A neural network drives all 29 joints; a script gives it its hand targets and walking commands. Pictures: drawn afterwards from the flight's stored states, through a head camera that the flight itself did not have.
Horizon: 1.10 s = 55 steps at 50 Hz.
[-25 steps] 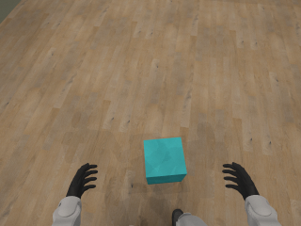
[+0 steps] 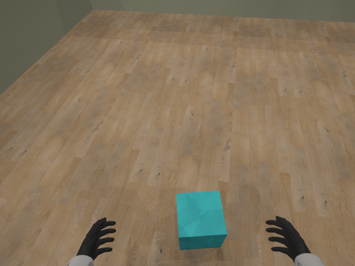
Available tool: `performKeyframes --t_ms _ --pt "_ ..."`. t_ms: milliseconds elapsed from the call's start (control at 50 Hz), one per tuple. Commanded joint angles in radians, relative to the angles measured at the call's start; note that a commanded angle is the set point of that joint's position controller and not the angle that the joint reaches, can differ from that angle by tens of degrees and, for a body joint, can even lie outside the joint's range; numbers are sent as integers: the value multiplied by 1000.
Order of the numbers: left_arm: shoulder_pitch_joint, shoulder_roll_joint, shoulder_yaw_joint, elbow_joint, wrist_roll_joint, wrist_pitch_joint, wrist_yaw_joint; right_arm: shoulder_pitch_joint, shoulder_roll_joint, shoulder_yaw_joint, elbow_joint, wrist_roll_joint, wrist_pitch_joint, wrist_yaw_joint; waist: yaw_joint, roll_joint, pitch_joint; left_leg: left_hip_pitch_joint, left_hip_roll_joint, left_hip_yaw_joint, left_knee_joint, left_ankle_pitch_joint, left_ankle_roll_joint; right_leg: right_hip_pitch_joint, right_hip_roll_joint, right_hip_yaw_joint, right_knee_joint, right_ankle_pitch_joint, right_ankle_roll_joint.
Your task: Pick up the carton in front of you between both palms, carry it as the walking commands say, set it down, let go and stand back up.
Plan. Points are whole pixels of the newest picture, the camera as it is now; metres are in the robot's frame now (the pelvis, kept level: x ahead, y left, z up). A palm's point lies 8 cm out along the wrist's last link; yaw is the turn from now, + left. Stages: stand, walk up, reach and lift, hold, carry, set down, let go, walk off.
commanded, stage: let go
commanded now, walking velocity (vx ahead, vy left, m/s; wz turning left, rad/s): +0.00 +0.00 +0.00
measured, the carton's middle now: (199, 221) +0.41 -0.06 -0.65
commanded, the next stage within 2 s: stand in 0.06 s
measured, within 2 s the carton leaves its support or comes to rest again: neither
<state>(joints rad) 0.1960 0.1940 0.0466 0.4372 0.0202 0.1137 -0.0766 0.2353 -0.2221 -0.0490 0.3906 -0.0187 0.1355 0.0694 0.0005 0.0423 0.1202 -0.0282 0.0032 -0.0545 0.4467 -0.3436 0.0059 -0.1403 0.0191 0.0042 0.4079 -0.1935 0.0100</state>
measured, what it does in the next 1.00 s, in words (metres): stands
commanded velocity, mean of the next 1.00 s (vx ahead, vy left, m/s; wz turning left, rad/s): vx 0.00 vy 0.00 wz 0.00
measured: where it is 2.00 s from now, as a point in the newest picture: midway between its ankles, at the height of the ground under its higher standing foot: outside the picture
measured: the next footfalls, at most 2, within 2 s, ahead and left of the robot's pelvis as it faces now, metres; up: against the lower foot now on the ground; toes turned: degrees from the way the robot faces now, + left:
none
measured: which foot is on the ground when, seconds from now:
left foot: down 0.00-1.00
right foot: down 0.00-1.00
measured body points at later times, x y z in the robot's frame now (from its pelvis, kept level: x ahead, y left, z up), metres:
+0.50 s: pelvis +0.05 +0.00 -0.02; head +0.04 +0.01 +0.43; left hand +0.14 +0.25 -0.14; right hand +0.11 -0.26 -0.12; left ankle -0.06 +0.12 -0.74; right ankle +0.02 -0.13 -0.74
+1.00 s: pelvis +0.04 +0.01 -0.02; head +0.04 +0.01 +0.43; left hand +0.10 +0.26 -0.16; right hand +0.02 -0.25 -0.15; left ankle -0.06 +0.12 -0.74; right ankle +0.02 -0.13 -0.74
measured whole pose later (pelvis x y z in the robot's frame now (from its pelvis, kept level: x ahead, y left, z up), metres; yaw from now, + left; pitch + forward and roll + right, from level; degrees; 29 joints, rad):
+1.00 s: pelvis +0.04 +0.01 -0.02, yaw -6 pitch +1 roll +0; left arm 0.33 0.22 0.01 0.93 0.01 0.01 0.04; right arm 0.43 -0.24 0.01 0.83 -0.02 0.01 -0.05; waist -0.02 0.00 -0.04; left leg -0.12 0.00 0.05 0.56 -0.47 0.02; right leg -0.32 0.03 0.10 0.64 -0.34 0.02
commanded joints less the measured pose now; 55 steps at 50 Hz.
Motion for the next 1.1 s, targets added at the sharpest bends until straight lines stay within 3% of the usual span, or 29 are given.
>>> performKeyframes --t_ms 0,20,40,60,80,100,160,220,300,480,600,1080 --pt "-19 101 36 -89 5 -15 3 -19 -89 -32 -92 1 -18 -3 6 -13 -107 -293 -21 30 -112 285 -22 324 36 0 24 316 5" --pt "28 102 32 -24 -16 -40 23 -53 -110 -27 -117 -20 33 -29 4 -36 -189 -235 -28 33 -79 347 -18 316 60 -6 60 310 14" --pt "21 105 22 -49 -19 -47 32 -30 -104 -15 -114 -12 47 -38 1 -22 -178 -237 -34 36 -67 369 -25 288 57 -6 63 304 9" --pt "108 178 39 118 37 -106 77 60 -142 -34 78 -19 -73 -70 3 -99 -155 -160 52 75 -36 -113 -68 -6 -115 83 -31 7 37" --pt "83 208 46 113 48 -130 96 96 -145 -34 80 -37 -118 -83 -18 -109 -82 -172 63 29 -44 -143 -58 -111 -109 122 -67 -177 34" --pt "56 187 38 125 41 -147 99 73 -141 -30 100 -41 -147 -88 -18 -78 -48 -195 76 5 -39 -136 -41 -175 -101 121 -56 -183 33" --pt "52 141 19 177 17 -187 81 31 -127 -12 123 -23 -194 -89 -8 -3 -139 -215 109 -42 -40 -26 -19 -140 -79 108 44 62 12" --pt "82 150 15 227 11 -205 80 59 -139 -8 155 -10 -208 -93 -12 -20 -229 -176 97 -27 17 197 -31 -109 -86 124 111 268 -4" --pt "131 162 9 282 6 -194 89 111 -145 0 184 1 -198 -102 -9 -7 -223 -162 97 -11 50 352 -24 -135 -73 118 152 280 -13" --pt "164 155 -4 334 -3 -165 102 190 -151 11 229 9 -173 -115 -9 -23 -191 -172 92 19 77 471 -5 -144 -61 118 206 311 -25" --pt "169 149 -6 359 -5 -147 111 219 -144 17 262 10 -157 -122 -10 -29 -173 -170 85 35 76 467 6 -144 -56 119 216 310 -30" --pt "185 107 -28 510 -8 -107 116 289 -102 41 473 0 -132 -124 -15 -39 -70 -159 85 35 2 227 34 -143 -52 153 152 218 -36"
